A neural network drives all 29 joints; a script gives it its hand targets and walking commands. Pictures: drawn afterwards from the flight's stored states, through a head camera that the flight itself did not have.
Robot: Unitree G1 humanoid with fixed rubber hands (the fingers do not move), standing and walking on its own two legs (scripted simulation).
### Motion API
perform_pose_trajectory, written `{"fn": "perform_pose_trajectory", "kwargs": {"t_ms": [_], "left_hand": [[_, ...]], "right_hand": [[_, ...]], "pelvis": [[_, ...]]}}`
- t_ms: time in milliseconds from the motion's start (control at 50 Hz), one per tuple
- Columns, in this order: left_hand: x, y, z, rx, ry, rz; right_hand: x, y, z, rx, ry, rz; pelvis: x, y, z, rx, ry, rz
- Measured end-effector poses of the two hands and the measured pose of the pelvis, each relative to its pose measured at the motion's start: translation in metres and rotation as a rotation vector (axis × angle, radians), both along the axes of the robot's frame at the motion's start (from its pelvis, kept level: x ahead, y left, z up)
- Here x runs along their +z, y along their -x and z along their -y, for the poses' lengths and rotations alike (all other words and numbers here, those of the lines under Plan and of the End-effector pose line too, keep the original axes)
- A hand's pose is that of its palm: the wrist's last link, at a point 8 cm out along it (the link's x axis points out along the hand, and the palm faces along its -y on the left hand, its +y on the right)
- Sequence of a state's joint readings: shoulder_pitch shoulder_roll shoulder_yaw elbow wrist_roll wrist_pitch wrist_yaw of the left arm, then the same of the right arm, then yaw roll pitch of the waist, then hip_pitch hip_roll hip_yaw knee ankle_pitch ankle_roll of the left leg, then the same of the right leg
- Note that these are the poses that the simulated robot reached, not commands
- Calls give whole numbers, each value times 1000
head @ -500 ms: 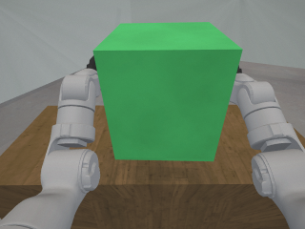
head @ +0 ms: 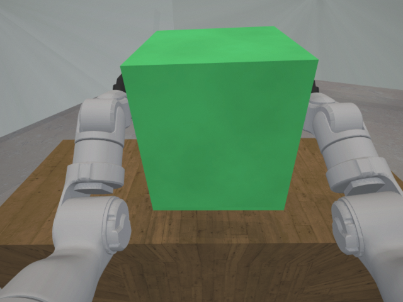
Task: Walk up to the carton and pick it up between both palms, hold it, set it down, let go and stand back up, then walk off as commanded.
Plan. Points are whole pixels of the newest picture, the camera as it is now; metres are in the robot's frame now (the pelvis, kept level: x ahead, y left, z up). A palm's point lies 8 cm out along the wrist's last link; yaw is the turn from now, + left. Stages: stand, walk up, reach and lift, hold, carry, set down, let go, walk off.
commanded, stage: set down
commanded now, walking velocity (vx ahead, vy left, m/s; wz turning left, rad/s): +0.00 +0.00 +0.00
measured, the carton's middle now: (216, 114) +0.40 -0.02 +0.26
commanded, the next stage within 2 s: none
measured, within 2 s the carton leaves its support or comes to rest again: neither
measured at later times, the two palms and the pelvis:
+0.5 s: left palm (130, 104) +0.43 +0.16 +0.28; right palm (290, 112) +0.42 -0.19 +0.25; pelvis +0.03 +0.00 +0.00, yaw +0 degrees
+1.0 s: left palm (132, 121) +0.43 +0.16 +0.24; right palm (287, 129) +0.41 -0.19 +0.22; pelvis +0.02 +0.00 +0.00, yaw +0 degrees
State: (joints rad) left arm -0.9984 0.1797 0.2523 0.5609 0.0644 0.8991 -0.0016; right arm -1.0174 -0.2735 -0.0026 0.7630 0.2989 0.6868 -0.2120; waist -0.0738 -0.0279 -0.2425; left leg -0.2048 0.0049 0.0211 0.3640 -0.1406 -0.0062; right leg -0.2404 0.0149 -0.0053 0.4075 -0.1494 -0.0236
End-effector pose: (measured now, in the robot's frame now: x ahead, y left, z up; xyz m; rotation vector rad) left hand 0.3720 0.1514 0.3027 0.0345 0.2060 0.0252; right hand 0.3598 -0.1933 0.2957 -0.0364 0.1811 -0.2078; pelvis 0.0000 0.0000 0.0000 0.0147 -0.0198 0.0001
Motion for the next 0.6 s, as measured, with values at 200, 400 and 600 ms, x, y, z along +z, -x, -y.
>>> {"fn": "perform_pose_trajectory", "kwargs": {"t_ms": [200, 400, 600], "left_hand": [[4, -18, -1, -4, -1, 69], [-18, -52, -4, -2, -6, 56], [-34, -63, -8, -9, 40, 63]], "right_hand": [[13, -20, 0, -9, -84, 71], [-26, -53, -4, -6, -94, 55], [-49, -57, -8, -19, -66, 62]], "pelvis": [[0, -8, 0, 1, 0, -11], [2, -21, 3, 1, -4, -30], [3, -31, 0, 1, 0, -38]]}}
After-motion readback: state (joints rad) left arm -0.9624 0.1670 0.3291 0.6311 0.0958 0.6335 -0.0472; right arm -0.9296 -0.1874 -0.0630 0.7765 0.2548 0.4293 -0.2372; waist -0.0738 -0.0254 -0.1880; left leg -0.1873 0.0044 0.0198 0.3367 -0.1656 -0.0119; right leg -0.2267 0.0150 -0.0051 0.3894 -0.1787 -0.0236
